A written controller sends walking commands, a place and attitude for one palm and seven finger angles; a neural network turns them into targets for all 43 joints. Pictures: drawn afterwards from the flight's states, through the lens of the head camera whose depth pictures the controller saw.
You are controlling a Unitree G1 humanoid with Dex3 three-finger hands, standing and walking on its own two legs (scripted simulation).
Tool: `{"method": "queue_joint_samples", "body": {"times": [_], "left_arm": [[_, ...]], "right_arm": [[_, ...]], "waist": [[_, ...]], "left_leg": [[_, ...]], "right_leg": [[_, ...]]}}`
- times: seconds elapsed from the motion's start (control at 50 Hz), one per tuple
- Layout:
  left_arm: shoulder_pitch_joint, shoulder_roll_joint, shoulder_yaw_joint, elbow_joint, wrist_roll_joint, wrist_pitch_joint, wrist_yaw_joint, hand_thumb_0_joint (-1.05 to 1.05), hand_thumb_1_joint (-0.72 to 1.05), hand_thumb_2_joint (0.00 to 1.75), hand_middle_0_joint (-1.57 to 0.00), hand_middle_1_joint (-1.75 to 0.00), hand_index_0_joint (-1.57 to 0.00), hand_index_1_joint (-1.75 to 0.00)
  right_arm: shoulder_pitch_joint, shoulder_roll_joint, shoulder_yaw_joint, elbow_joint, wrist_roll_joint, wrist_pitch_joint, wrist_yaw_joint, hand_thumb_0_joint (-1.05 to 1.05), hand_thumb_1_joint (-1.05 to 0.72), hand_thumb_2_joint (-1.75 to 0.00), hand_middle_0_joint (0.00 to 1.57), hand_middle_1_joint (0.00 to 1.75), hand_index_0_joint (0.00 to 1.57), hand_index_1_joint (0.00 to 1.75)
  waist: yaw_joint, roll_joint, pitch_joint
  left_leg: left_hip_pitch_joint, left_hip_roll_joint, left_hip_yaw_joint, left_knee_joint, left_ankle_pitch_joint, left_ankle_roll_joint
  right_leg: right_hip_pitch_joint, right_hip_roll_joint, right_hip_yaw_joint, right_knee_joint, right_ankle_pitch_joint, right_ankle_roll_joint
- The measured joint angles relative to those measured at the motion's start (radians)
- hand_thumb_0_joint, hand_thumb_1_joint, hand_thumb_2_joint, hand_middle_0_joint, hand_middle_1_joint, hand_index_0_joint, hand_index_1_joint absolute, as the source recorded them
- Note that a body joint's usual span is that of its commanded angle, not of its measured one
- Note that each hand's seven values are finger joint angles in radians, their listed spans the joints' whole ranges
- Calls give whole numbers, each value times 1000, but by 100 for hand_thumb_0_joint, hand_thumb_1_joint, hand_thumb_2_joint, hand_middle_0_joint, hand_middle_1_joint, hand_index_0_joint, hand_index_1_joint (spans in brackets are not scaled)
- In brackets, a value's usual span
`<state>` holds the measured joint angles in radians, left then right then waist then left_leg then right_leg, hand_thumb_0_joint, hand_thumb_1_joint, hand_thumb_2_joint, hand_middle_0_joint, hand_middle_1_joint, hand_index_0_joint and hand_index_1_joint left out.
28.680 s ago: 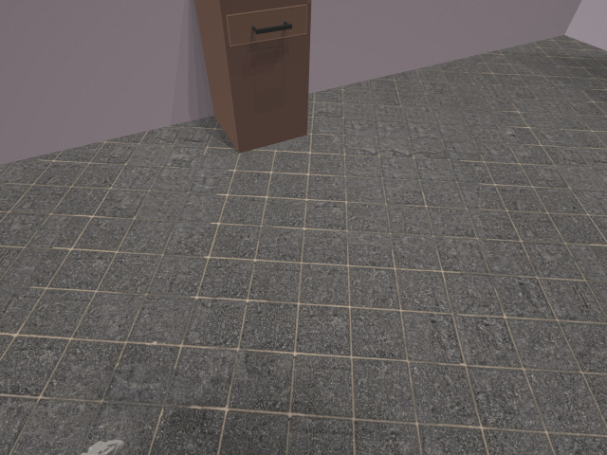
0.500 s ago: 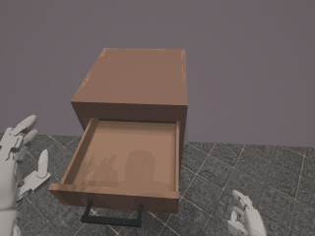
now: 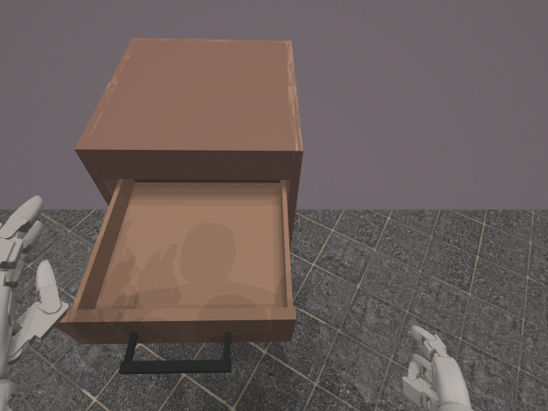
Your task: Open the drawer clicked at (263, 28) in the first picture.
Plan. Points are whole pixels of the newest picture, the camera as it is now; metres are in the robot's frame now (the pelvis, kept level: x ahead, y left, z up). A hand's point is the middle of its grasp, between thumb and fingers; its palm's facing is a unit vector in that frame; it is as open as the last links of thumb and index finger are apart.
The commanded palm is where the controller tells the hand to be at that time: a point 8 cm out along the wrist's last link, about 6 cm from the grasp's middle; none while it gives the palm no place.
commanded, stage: step back with the hand held close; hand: left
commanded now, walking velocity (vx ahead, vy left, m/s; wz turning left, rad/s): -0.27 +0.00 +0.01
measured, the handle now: (178, 353) +0.23 +0.17 -0.12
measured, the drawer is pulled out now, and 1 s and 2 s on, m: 0.30 0.30 0.30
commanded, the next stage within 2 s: stop stepping back and stand still in 0.78 s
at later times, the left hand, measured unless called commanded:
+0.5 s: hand out of the picture +0.11 +0.20 +0.15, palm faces +0.32 -0.85 -0.42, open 7.4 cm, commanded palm +0.05 +0.26 +0.18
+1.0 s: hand out of the picture -0.01 +0.23 +0.15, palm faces +0.39 -0.82 -0.42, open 7.4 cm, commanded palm -0.08 +0.28 +0.18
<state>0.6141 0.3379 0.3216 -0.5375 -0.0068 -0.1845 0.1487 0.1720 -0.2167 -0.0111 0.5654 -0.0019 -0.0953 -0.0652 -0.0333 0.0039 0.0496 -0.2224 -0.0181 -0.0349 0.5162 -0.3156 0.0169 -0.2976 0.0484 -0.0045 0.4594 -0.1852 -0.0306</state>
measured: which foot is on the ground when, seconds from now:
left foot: down 0.00-0.36, up 0.38-0.56, down 0.58-1.00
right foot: down 0.00-0.12, up 0.14-0.24, down 0.26-0.92, up 0.94-1.00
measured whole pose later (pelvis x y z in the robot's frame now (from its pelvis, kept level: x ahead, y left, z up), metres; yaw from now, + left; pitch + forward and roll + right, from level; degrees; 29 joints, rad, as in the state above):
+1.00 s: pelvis -0.20 +0.00 -0.01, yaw +0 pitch -1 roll +0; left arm 0.62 0.37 0.35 -0.58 -0.01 -0.21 0.19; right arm 0.21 -0.17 0.01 0.60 -0.03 -0.12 -0.07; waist -0.03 -0.05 0.02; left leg -0.35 0.03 0.01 0.60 -0.22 0.00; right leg -0.54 0.03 0.02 0.88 -0.37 0.01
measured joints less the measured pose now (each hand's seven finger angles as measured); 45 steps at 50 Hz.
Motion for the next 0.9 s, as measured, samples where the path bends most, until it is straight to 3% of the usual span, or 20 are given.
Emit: {"method": "queue_joint_samples", "body": {"times": [0.08, 0.18, 0.24, 0.3, 0.36, 0.4, 0.48, 0.52, 0.58, 0.64, 0.7, 0.76, 0.84, 0.9], "left_arm": [[52, 56, 18, -83, -8, -2, 6, 1, 89, 90, -22, -30, -21, -30], [79, 103, 77, -135, -11, -27, 26, 1, 89, 90, -22, -30, -21, -30], [67, 79, 88, -109, -12, -35, 41, 1, 89, 90, -22, -30, -21, -30], [35, 27, 72, -62, -20, -34, 49, 1, 89, 90, -21, -30, -21, -30], [-12, -22, 22, -14, -21, -14, 44, 1, 89, 90, -21, -30, -21, -30], [-30, -34, -10, 9, -27, -9, 27, 1, 89, 90, -21, -30, -21, -30], [-12, -13, -27, 28, -26, -7, -3, 1, 89, 90, -21, -30, -21, -30], [15, 8, -11, 18, -22, -11, -5, 1, 89, 90, -21, -30, -21, -30], [32, 37, 12, -22, -20, -18, 2, 1, 89, 90, -22, -30, -21, -30], [6, 74, 41, -52, -19, -29, 7, 1, 89, 90, -22, -30, -21, -30], [26, 92, 76, -74, -21, -36, 10, 1, 89, 90, -22, -30, -21, -30], [29, 85, 84, -82, -22, -47, 11, 1, 89, 90, -21, -30, -21, -30], [-7, 55, 45, -71, -20, -46, 14, 1, 89, 90, -21, -30, -21, -30], [-3, 39, 39, -60, -15, -44, 15, 1, 89, 90, -21, -30, -21, -30]], "right_arm": [[21, 8, -10, -17, -1, 1, -4, 1, -91, -89, 20, 30, 20, 30], [46, 33, -6, -17, -23, -22, -10, 1, -91, -89, 20, 30, 20, 30], [59, 48, 4, 0, -38, -42, -11, 1, -91, -89, 20, 30, 20, 30], [51, 56, 22, 24, -39, -51, -10, 1, -91, -89, 20, 30, 20, 30], [37, 47, 35, 37, -30, -43, -8, 1, -91, -89, 21, 30, 20, 30], [36, 39, 32, 43, -9, -34, 2, 1, -90, -89, 21, 30, 20, 30], [47, 30, 23, 51, 10, 1, 10, 1, -91, -89, 21, 30, 20, 30], [54, 24, 25, 43, 11, 12, 3, 1, -91, -89, 21, 30, 20, 30], [60, -7, 17, 20, 4, 5, -9, 1, -91, -89, 21, 30, 20, 30], [36, -6, -7, 31, 4, -8, -6, 1, -91, -89, 20, 30, 20, 30], [27, 5, -15, 20, 9, -22, 4, 1, -91, -89, 20, 30, 20, 30], [20, 12, -16, 17, 15, -33, 12, 1, -91, -89, 20, 30, 20, 30], [13, 16, -19, 44, 13, -14, 22, 1, -91, -89, 20, 30, 20, 30], [17, 21, 5, 42, 6, 11, 19, 1, -91, -89, 20, 30, 20, 30]], "waist": [[-13, -42, -2], [3, -74, -32], [18, -50, -72], [36, -13, -90], [28, 42, -69], [27, 45, -64], [21, -9, -69], [11, -36, -71], [-3, -25, -55], [10, -51, -9], [15, -56, -6], [17, -37, -21], [26, -42, -39], [22, -70, -52]], "left_leg": [[-43, -10, 1, 39, -1, 2], [-69, -24, 18, 66, 2, 6], [-85, -15, 24, 78, 3, 5], [-105, 9, 32, 90, 8, -6], [-120, 38, 8, 92, 33, -21], [-146, 30, 0, 157, -4, -20], [-162, 1, 15, 320, -115, -16], [-119, 12, 28, 247, -110, -10], [-22, 52, 25, -8, -1, 4], [-43, 44, 27, -12, 58, -53], [-77, 44, 37, 34, 48, -62], [-119, 49, 35, 93, 14, -50], [-182, 17, 36, 279, -164, -22], [-130, 11, 60, 187, -159, -12]], "right_leg": [[-44, -9, 0, 42, -4, 3], [-86, -29, 4, 143, -57, 11], [-50, -33, 0, 197, -125, 16], [6, -27, -4, 130, -149, 14], [16, 3, -29, 84, -96, -5], [2, 0, -31, 82, -77, -15], [-22, -35, -12, 65, -43, -19], [-32, -45, -7, 44, -19, -16], [-58, -33, -32, 41, 6, -9], [-93, -49, -31, 77, 12, 12], [-123, -48, -21, 105, 21, 6], [-148, -43, -24, 123, 29, -11], [-146, -60, -21, 71, 82, -10], [-148, -74, -10, 37, 123, 2]]}}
